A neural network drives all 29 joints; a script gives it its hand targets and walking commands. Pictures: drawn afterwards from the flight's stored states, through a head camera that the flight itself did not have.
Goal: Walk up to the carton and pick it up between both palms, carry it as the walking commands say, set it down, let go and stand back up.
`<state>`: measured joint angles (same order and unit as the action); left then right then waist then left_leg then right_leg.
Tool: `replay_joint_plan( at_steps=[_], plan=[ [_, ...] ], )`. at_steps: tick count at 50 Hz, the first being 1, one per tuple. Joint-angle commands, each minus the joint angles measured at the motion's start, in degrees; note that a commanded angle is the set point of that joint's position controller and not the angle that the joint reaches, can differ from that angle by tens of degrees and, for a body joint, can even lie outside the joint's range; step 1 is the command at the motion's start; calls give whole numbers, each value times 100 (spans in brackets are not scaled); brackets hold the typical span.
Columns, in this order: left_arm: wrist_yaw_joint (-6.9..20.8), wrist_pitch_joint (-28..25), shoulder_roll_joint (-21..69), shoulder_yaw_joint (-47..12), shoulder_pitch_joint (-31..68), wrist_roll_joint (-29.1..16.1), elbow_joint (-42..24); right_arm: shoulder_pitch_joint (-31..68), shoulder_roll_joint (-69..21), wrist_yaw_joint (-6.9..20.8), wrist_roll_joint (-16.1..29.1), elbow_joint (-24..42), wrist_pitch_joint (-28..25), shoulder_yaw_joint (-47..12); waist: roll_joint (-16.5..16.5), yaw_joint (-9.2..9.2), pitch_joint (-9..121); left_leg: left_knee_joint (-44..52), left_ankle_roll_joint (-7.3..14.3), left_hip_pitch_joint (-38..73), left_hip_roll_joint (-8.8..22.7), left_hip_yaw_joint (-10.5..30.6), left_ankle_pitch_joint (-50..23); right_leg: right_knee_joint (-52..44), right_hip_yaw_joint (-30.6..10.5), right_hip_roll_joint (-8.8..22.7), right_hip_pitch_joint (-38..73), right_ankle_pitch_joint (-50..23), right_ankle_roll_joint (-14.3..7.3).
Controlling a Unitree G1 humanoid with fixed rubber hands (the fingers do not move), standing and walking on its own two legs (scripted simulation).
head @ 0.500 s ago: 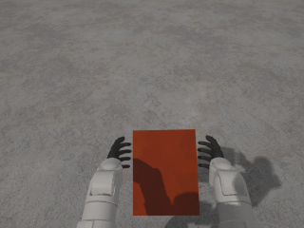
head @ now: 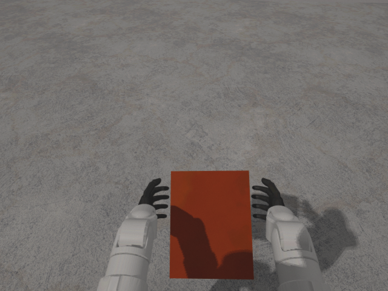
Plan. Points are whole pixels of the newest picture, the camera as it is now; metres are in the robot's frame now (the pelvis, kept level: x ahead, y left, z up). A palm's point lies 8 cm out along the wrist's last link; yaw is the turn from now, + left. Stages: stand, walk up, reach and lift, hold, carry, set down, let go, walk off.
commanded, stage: carry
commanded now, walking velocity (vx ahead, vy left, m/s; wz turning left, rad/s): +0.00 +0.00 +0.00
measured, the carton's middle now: (209, 217) +0.34 +0.00 -0.11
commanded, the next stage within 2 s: hold in 0.40 s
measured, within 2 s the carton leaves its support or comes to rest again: neither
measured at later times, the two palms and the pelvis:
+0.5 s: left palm (151, 210) +0.28 +0.13 +0.02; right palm (281, 211) +0.29 -0.14 +0.03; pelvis +0.00 +0.00 +0.00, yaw -4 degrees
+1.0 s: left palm (131, 203) +0.28 +0.17 +0.05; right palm (266, 213) +0.27 -0.10 +0.05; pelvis +0.00 +0.04 +0.01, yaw -12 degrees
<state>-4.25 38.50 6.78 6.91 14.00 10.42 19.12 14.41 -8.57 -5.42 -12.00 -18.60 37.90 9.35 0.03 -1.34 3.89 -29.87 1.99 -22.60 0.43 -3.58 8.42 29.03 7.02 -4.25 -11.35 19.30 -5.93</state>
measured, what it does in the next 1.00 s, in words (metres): stands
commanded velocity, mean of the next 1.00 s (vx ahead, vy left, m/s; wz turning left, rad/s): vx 0.00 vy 0.00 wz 0.00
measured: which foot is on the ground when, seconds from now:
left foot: down 0.00-1.00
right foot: down 0.00-1.00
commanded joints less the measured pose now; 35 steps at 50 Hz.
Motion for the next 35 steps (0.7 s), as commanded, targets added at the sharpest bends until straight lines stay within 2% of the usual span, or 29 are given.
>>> replay_joint_plan(
  at_steps=[1,8,16,20,21,22,23,24,26,27,28,29,31,33,35],
  plan=[
    [1479,-329,5288,-2972,3312,-1504,-932,3028,-5179,1610,1407,656,-296,-3046,-62,37,1936,138,282,1046,733,905,-987,-560,-1158,1168,172,-1480,-74],
    [1470,-375,5135,-2880,3284,-1407,-790,3039,-5089,1650,1395,500,-338,-3004,-40,35,1883,130,286,1032,755,918,-1075,-521,-1127,1127,137,-1564,-81],
    [1432,-320,5288,-2998,3283,-1525,-1079,3139,-5188,1601,1520,880,-282,-3124,-28,43,1896,87,254,995,744,858,-999,-544,-1142,1149,159,-1679,-83],
    [1410,-248,5249,-2994,3208,-1501,-1089,2994,-5165,1584,1475,819,-209,-3062,-36,47,1952,58,257,1026,741,832,-1069,-523,-1135,1161,182,-1818,-90],
    [1457,-409,5655,-3325,3069,-1720,-2137,2835,-6429,1620,1806,911,-346,-3593,541,-297,2768,-46,86,2745,-465,1087,-2480,-543,-2029,490,-219,-3131,478],
    [1415,-347,5668,-3214,2866,-1587,-2148,2823,-6429,1649,1817,868,-377,-3740,353,-447,2794,-40,6,2851,-424,1040,-2749,-501,-2051,518,-218,-3691,484],
    [1422,-308,5679,-3183,2832,-1563,-2168,2770,-6465,1660,1804,799,-366,-3795,367,-491,2825,-11,-15,2871,-425,1032,-2787,-500,-2089,542,-216,-3857,480],
    [1449,-298,5591,-3331,3253,-1705,-2182,2717,-6286,1620,1661,488,-422,-3535,259,-265,2573,6,-48,2497,-427,1065,-2556,-572,-2079,580,-162,-3649,449],
    [1479,-177,5531,-3214,3241,-1707,-2143,2547,-6233,1574,1535,105,-412,-3436,196,-425,2310,96,-136,2105,-502,937,-2449,-668,-2073,639,124,-3669,450],
    [1480,-118,5523,-3095,3026,-1656,-2089,2448,-6243,1579,1521,54,-404,-3485,110,-615,2270,173,-208,2047,-532,856,-2463,-720,-2075,639,276,-3652,456],
    [1520,-73,5480,-3004,3134,-1662,-2026,2466,-6185,1599,1430,-64,-412,-3357,160,-603,2199,185,-252,2053,-570,806,-2326,-815,-2055,614,266,-3329,457],
    [1562,-18,5499,-2881,2966,-1620,-1969,2470,-6310,1624,1468,-27,-385,-3436,242,-823,2185,229,-274,2026,-599,748,-2306,-876,-2111,629,362,-3370,459],
    [1637,68,5584,-2705,2711,-1565,-1690,2565,-6440,1651,1495,15,-333,-3487,347,-949,2000,339,-261,2034,-600,716,-2240,-981,-2172,643,397,-3428,467],
    [1679,148,5642,-2551,2698,-1530,-1338,2702,-6354,1691,1443,-94,-299,-3341,336,-926,1639,415,-264,2013,-586,703,-2078,-1106,-2136,608,287,-3028,443],
    [1729,214,5660,-2407,2786,-1515,-972,2817,-6242,1732,1339,-305,-284,-3108,369,-832,1247,452,-267,2149,-600,682,-1791,-1270,-2084,565,3,-2252,390]
  ],
)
